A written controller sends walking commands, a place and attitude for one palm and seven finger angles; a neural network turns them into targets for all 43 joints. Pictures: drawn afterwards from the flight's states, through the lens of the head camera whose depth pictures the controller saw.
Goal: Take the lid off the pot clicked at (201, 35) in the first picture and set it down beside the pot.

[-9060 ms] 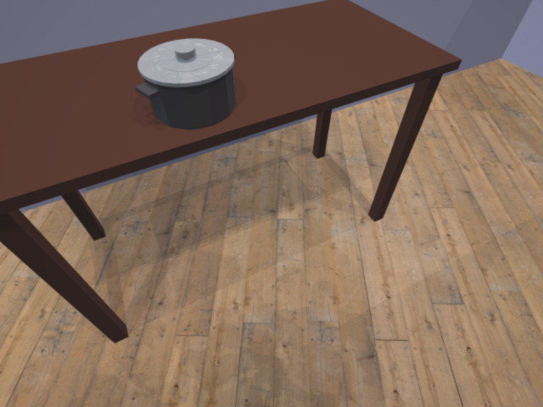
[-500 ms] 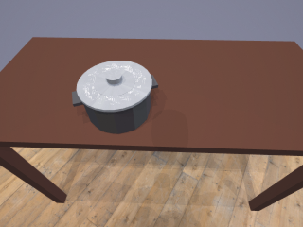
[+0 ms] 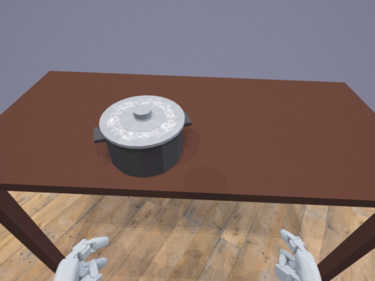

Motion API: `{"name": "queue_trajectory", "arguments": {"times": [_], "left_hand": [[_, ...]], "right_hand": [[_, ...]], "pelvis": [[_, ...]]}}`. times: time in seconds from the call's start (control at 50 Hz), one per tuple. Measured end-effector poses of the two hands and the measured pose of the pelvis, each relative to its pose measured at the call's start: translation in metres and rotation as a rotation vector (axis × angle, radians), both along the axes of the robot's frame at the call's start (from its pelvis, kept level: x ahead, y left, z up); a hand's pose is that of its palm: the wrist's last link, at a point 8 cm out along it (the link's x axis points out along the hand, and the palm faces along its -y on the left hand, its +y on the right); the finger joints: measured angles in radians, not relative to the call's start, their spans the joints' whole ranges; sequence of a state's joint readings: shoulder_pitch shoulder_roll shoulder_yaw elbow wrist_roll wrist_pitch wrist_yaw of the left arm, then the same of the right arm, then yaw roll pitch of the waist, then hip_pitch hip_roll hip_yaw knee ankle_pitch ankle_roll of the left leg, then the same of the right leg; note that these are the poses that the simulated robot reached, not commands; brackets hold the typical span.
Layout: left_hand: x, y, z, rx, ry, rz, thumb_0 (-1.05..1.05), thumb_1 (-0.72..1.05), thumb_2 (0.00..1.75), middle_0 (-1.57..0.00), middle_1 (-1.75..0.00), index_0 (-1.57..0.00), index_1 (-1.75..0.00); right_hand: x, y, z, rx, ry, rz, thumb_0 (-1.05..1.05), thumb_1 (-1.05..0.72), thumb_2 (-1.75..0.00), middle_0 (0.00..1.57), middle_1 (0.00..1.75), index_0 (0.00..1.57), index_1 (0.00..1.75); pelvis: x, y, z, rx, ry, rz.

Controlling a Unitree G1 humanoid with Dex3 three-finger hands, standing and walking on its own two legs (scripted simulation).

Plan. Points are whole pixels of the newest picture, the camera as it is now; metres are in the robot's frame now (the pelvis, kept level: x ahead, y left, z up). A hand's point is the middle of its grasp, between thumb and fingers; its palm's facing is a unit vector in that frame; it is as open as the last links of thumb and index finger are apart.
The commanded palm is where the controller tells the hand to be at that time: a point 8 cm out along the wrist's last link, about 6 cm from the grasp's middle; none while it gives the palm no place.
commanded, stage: lift the closed hand beside the body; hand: left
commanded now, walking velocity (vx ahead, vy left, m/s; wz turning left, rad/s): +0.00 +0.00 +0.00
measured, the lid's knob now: (142, 112) +0.46 +0.14 +0.15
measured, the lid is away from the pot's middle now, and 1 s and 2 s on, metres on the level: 0.00 0.00 0.00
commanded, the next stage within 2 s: raise the hand higher, near the body in 0.32 s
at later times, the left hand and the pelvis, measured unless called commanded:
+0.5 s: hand (75, 257) +0.15 +0.20 +0.07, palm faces +0.30 -0.85 -0.42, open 3.1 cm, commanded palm +0.09 +0.25 +0.10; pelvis +0.02 -0.03 +0.00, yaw +2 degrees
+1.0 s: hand (65, 220) +0.19 +0.22 +0.12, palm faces +0.35 -0.81 -0.46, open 3.1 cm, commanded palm +0.13 +0.25 +0.16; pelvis +0.04 -0.03 +0.00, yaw +2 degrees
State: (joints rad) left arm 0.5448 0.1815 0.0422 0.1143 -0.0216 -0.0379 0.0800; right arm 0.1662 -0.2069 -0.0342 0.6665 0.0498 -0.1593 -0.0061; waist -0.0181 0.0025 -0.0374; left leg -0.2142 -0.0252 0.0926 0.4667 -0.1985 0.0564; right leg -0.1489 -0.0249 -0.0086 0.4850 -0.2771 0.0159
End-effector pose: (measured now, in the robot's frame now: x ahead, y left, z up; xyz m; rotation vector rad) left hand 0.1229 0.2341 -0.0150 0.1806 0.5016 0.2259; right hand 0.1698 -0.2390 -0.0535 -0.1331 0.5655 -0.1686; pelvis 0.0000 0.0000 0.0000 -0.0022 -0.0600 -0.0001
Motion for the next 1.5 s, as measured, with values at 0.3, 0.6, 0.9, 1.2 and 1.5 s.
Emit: {"name": "queue_trajectory", "arguments": {"times": [0.3, 0.6, 0.9, 1.2, 1.5], "left_hand": [[-0.036, 0.009, 0.068, 0.158, -0.126, 0.134, 0.01, 0.9, 0.9, -1.12, -1.31, -1.11, -1.31], [0.0, 0.013, 0.119, 0.316, -0.23, 0.054, 0.01, 0.89, 0.9, -1.29, -1.49, -1.29, -1.49], [0.021, 0.016, 0.15, 0.356, -0.358, 0.055, 0.01, 0.89, 0.9, -1.3, -1.5, -1.3, -1.5], [0.034, 0.021, 0.187, 0.403, -0.53, 0.017, 0.01, 0.89, 0.9, -1.3, -1.5, -1.3, -1.5], [0.052, 0.013, 0.226, 1.149, -0.352, -0.285, 0.01, 0.78, 0.97, -1.28, -1.39, -1.27, -1.39]], "right_hand": [[0.044, 0.024, -0.006, -0.033, 0.022, 0.233, 0.01, -0.9, -0.9, 0.2, 0.3, 0.2, 0.3], [0.035, -0.008, -0.024, -0.001, 0.111, 0.097, 0.01, -0.9, -0.9, 0.21, 0.3, 0.2, 0.3], [0.083, -0.003, -0.003, -0.029, 0.011, 0.13, 0.01, -0.9, -0.9, 0.2, 0.3, 0.2, 0.3], [0.07, 0.025, -0.012, 0.01, 0.055, 0.175, 0.01, -0.9, -0.9, 0.2, 0.3, 0.2, 0.3], [0.051, 0.018, -0.026, 0.001, 0.17, 0.197, 0.01, -0.9, -0.9, 0.2, 0.3, 0.2, 0.3]], "pelvis": [[0.006, -0.024, 0.002, -0.013, 0.0, 0.062], [0.028, -0.035, 0.004, -0.003, 0.008, 0.026], [0.042, -0.031, 0.005, -0.002, 0.015, 0.03], [0.038, -0.021, 0.004, -0.005, 0.006, 0.028], [0.012, -0.01, -0.001, -0.01, 0.056, 0.007]]}}
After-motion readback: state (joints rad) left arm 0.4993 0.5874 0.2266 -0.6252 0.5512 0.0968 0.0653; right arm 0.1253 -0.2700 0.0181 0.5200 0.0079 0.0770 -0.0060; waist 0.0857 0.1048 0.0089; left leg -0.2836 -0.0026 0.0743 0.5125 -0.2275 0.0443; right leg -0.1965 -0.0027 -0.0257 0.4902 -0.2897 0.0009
